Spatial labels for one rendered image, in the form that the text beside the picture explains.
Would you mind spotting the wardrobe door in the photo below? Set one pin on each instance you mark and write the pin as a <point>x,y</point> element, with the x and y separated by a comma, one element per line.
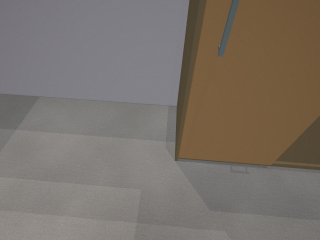
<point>252,103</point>
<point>306,148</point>

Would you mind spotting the handle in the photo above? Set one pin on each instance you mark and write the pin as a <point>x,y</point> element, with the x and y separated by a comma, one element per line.
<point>228,27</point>

